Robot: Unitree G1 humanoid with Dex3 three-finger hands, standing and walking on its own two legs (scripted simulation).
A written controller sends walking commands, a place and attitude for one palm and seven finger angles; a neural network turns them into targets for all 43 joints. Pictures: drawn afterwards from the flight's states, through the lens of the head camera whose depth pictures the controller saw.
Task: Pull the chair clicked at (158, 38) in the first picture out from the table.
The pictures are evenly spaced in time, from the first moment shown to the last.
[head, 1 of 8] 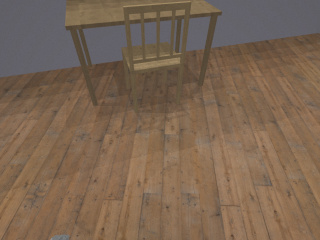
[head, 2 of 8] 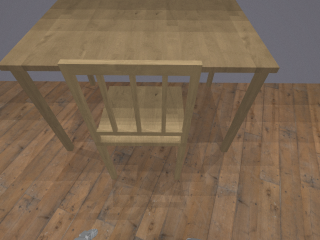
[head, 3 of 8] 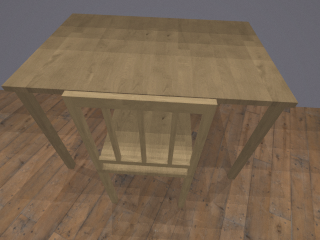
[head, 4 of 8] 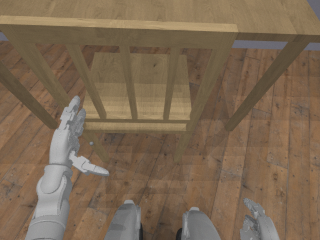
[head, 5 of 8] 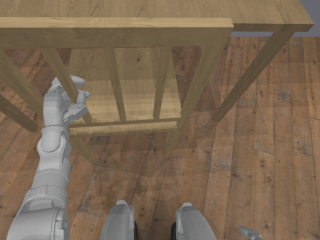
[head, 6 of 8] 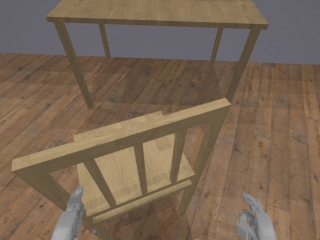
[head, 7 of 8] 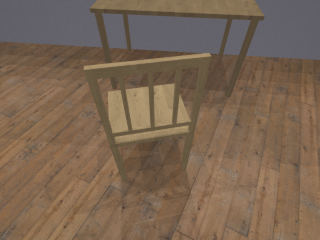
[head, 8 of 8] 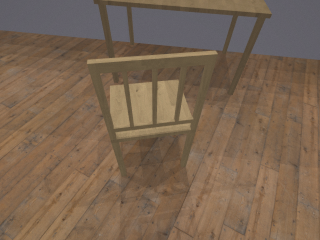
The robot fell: no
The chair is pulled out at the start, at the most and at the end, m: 0.00 0.67 0.67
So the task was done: yes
